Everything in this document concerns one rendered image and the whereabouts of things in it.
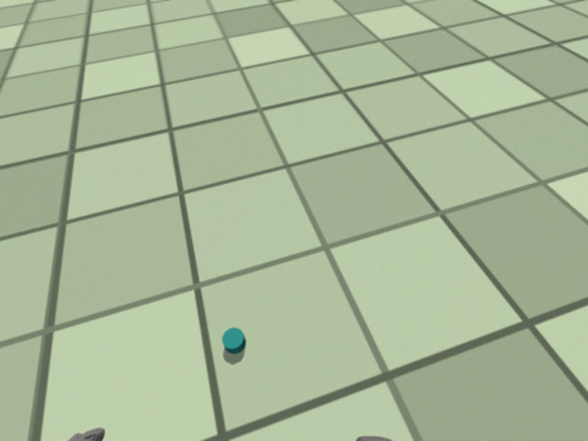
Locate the tin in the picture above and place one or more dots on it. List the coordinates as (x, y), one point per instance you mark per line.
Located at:
(234, 341)

